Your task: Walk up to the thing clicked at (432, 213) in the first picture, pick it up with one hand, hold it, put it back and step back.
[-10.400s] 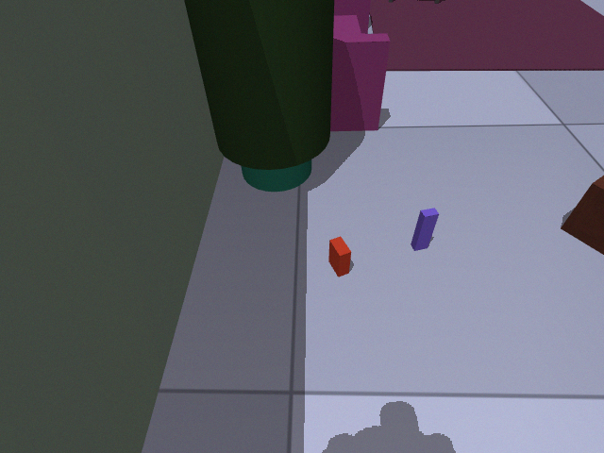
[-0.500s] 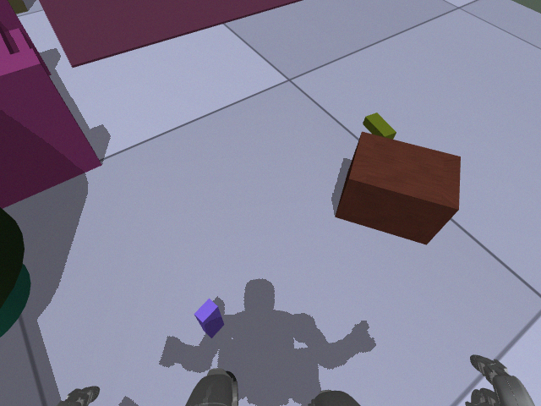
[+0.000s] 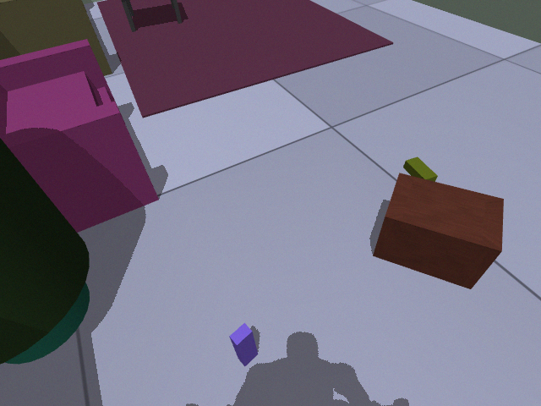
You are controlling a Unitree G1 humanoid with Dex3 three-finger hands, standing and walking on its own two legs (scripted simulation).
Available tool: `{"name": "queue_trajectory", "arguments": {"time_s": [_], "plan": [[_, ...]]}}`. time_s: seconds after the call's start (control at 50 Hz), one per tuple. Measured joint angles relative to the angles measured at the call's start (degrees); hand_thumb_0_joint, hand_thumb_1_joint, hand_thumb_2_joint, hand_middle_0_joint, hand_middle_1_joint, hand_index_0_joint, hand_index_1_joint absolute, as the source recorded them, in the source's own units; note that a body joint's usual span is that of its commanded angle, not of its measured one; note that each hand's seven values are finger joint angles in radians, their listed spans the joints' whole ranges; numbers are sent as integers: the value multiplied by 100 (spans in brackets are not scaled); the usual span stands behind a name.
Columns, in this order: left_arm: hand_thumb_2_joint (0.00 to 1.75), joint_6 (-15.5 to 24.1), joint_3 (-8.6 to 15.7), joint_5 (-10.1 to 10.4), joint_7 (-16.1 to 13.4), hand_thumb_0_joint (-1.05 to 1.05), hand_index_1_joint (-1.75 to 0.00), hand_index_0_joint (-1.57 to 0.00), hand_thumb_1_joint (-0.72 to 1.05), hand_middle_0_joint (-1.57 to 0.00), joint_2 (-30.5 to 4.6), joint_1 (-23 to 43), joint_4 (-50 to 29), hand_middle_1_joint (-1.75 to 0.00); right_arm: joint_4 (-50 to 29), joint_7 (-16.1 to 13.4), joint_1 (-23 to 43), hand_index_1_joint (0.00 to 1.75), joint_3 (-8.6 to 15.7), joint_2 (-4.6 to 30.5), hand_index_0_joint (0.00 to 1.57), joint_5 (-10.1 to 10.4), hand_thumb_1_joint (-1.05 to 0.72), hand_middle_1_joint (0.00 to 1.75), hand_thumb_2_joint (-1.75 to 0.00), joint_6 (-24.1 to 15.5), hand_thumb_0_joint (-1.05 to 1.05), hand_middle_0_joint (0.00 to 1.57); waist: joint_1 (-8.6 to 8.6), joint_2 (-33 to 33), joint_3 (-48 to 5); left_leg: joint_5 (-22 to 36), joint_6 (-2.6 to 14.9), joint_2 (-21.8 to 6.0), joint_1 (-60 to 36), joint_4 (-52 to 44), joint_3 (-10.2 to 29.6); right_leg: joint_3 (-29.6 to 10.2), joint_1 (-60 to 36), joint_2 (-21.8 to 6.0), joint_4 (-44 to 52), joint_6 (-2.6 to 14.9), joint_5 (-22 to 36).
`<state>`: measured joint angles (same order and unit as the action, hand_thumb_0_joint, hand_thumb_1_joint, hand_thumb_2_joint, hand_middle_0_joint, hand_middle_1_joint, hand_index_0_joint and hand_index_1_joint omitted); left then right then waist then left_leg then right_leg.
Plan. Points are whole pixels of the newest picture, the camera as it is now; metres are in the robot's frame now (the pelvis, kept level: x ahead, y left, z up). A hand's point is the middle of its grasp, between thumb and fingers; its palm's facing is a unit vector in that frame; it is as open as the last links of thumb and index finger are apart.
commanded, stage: walk up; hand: left
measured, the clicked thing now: (244, 345) +0.45 +0.18 -0.65
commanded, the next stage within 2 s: stand in 0.84 s
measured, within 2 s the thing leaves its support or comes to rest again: neither
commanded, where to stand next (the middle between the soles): +0.12 -0.01 m, yaw +1 degrees
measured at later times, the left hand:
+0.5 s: hand out of the picture +0.11 +0.26 -0.16, palm faces -0.08 -0.93 -0.36, open 7.4 cm
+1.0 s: hand out of the picture +0.08 +0.23 -0.14, palm faces +0.00 -0.95 -0.31, open 7.4 cm
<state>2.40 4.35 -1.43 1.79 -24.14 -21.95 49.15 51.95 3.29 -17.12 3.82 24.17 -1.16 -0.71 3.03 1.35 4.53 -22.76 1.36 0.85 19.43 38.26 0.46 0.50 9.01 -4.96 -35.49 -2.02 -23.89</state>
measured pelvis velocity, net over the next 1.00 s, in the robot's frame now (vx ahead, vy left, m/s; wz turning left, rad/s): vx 0.00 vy -0.02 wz -0.02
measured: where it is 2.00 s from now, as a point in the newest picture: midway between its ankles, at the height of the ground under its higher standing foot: outside the picture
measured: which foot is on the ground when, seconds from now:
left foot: down 0.00-0.54, up 0.56-0.80, down 0.82-1.00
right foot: down 0.00-0.04, up 0.06-0.50, down 0.52-1.00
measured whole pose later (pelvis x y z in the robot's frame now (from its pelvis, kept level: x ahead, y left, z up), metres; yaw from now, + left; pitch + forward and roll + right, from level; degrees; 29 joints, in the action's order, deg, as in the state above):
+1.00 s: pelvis +0.00 -0.02 +0.01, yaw -1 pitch -4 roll +1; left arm -0.3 1.4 -0.3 1.3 -20.9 -11.9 53.2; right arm 54.9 -0.2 -13.0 1.2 20.5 -0.8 -1.7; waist 1.4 -2.6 3.7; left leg -16.2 2.4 2.3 8.7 28.7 -3.0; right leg -1.7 13.8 0.8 -30.7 1.1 -11.9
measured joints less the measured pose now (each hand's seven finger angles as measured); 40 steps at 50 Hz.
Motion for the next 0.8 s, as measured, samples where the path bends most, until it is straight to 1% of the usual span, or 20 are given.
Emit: {"name": "queue_trajectory", "arguments": {"time_s": [0.02, 0.04, 0.06, 0.1, 0.14, 0.16, 0.2, 0.26, 0.36, 0.44, 0.5, 0.52, 0.54, 0.56, 0.6, 0.62, 0.64, 0.68, 0.74, 0.8], "plan": [[89, -43, -19, 10, 6, 0, -30, -20, 90, -21, -57, -10, 20, -30, -75, 5, 64, 30, 14, -30, 20, 19, -91, 29, -90, -75, 1, 21, 0, -88, 39, 564, 4, 51, -96, -212, -83, -39, 5, -85, -144, -1, -99], [89, -94, -31, 16, -1, 0, -30, -20, 90, -21, -106, -16, 49, -30, -164, -5, 130, 30, 30, -69, 20, 26, -91, 30, -90, -155, 1, 21, 8, -226, 87, 882, 21, 149, -176, -264, -199, -147, 100, -200, -471, 102, -198], [89, -160, -43, 24, -18, 0, -30, -20, 90, -20, -110, -2, 96, -30, -271, -35, 164, 30, 41, -93, 20, 5, -91, 30, -90, -236, 1, 21, -13, -295, 94, 831, 51, 210, -193, -178, -273, -312, 303, -191, -1007, 201, -299], [89, -280, -112, 23, -50, 1, -30, -20, 90, -20, -61, 74, 202, -30, -421, -76, 139, 30, 30, -116, 20, 20, -91, 30, -90, -325, 1, 21, -141, -236, -18, 638, 159, 198, -211, -74, -223, -460, 771, 99, -2049, 352, -520], [89, -297, -173, 32, -33, 1, -30, -20, 90, -20, -70, 179, 213, -30, -455, -101, 79, 30, -19, -161, 20, 53, -91, 30, -90, -339, 1, 21, -199, -239, -93, 629, 245, 168, -380, -259, -171, -454, 1197, 273, -2639, 421, -355], [89, -273, -171, 37, -13, 1, -30, -20, 90, -20, -97, 221, 181, -30, -453, -125, 46, 30, -59, -194, 20, 68, -91, 30, -90, -349, 1, 21, -205, -297, -104, 689, 229, 168, -497, -418, -170, -452, 1380, 285, -2722, 425, -172], [89, -241, -131, 45, 19, 1, -30, -20, 91, -20, -169, 321, 106, -30, -437, -189, -41, 30, -135, -253, 20, 98, -91, 30, -90, -415, 1, 21, -217, -447, -91, 815, 137, 179, -691, -697, -155, -457, 1688, 240, -2599, 380, 202], [89, -326, -44, 90, -10, 1, -30, -20, 91, -20, -250, 563, 41, -30, -357, -315, -81, 30, -214, -311, 20, 106, -91, 30, -90, -429, 1, 21, -224, -659, 62, 871, 125, 192, -833, -867, -117, -605, 1994, 200, -2241, 247, 545], [90, -530, -73, 224, -158, 0, -30, -20, 91, -20, -131, 986, -24, -30, -407, -435, 209, 30, -207, -274, 20, 46, -90, 30, -90, -136, 1, 21, -251, -661, 503, 830, 90, 61, -659, -710, -82, -820, 2182, 471, -2179, 159, 418], [89, -583, -194, 221, -181, 0, -30, -20, 91, -20, 62, 1183, -57, -30, -583, -449, 494, 30, -155, -157, 20, 64, -90, 30, -90, 50, 1, 21, -286, -503, 697, 763, 36, 3, -290, -450, -119, -617, 1821, 558, -1611, 146, 338], [89, -584, -230, 108, -146, 0, -30, -20, 91, -20, 169, 1238, -83, -30, -685, -470, 668, 30, -133, -59, 20, 127, -90, 30, -90, 126, 1, 21, -237, -373, 688, 548, -26, -44, 77, 12, -237, -376, 1212, 538, -585, 210, 475], [89, -569, -210, 50, -146, 0, -30, -20, 91, -20, 252, 1294, -51, -30, -678, -489, 759, 30, -123, 0, 20, 159, -90, 30, -90, 135, 1, 21, -209, -207, 735, 450, -58, -159, 180, 223, -232, -318, 1078, 636, -339, 235, 556], [89, -566, -210, -15, -135, 0, -30, -20, 91, -20, 354, 1372, -31, -30, -650, -518, 859, 30, -105, 57, 20, 192, -91, 30, -90, 142, 1, 21, -237, 43, 836, 407, -42, -307, 247, 415, -127, -215, 1009, 786, -263, 277, 612], [89, -564, -216, -74, -103, 0, -30, -20, 91, -20, 402, 1410, -65, -30, -632, -555, 902, 30, -103, 61, 20, 222, -91, 30, -90, 143, 1, 21, -268, 180, 879, 355, 25, -336, 332, 643, 8, -139, 991, 858, -256, 319, 636], [89, -572, -200, -126, -54, 0, -30, -20, 90, -20, 356, 1439, -206, -30, -546, -654, 893, 30, -155, -85, 20, 238, -91, 30, -90, 128, 1, 21, -190, 26, 839, -579, 69, -107, 469, 1247, 42, -210, 1080, 763, -399, 412, 603], [89, -578, -173, -132, -42, 0, -30, -20, 90, -20, 329, 1456, -275, -30, -486, -675, 872, 30, -197, -165, 20, 237, -91, 29, -90, 112, 1, 21, -140, -97, 807, -871, 73, 5, 485, 1443, 12, -266, 1101, 694, -410, 441, 614], [89, -580, -158, -134, -38, 0, -30, -20, 90, -20, 317, 1475, -337, -30, -439, -674, 831, 30, -236, -215, 20, 243, -91, 29, -90, 88, 1, 21, -115, -174, 764, -988, 75, 89, 491, 1592, 14, -282, 1104, 645, -371, 462, 650], [89, -546, -150, -140, -44, 0, -30, -20, 90, -20, 323, 1499, -435, -30, -355, -651, 739, 30, -288, -259, 20, 235, -91, 29, -90, 52, 1, 21, -85, -244, 652, -905, 50, 185, 470, 1781, 24, -269, 1107, 607, -258, 479, 740], [89, -464, -159, -149, -39, 0, -30, -20, 90, -20, 336, 1443, -501, -30, -227, -590, 573, 30, -317, -266, 20, 165, -91, 30, -90, -17, 1, 21, -68, -260, 424, -683, 2, 153, 187, 1320, -85, -217, 1097, 648, -119, 496, 837], [89, -414, -198, -126, 22, 0, -30, -20, 90, -20, 313, 1304, -480, -30, -89, -484, 316, 30, -280, -237, 20, 73, -91, 30, -90, -117, 1, 21, -133, -261, 147, -509, 43, 125, -315, 238, -195, -63, 1054, 663, -131, 521, 795]]}}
